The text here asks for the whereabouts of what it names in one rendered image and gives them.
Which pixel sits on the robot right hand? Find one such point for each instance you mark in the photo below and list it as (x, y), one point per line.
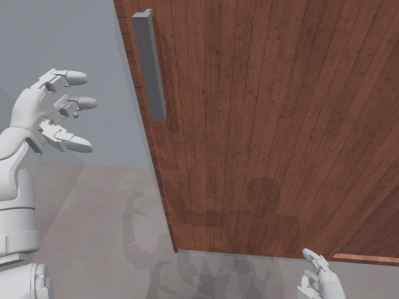
(326, 286)

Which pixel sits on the handle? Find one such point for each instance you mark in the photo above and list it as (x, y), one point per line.
(145, 36)

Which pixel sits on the robot left forearm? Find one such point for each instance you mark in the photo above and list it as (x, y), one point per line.
(20, 153)

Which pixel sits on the left robot upper arm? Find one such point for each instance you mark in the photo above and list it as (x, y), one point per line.
(31, 281)

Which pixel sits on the wardrobe door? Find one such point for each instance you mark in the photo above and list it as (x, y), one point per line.
(282, 120)
(379, 233)

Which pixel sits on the robot left hand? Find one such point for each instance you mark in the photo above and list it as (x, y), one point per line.
(33, 108)

